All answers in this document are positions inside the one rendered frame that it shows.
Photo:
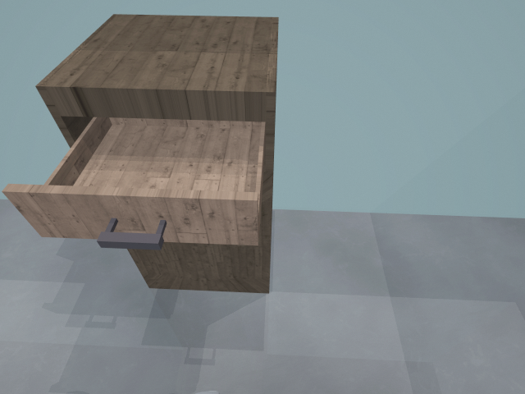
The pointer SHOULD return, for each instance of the cabinet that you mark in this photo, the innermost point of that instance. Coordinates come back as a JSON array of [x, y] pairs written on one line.
[[213, 68]]

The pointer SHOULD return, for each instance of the drawer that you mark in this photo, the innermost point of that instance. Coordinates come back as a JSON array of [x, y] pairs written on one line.
[[204, 178]]

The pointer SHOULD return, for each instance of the handle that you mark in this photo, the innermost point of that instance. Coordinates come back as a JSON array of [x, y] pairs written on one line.
[[125, 240]]

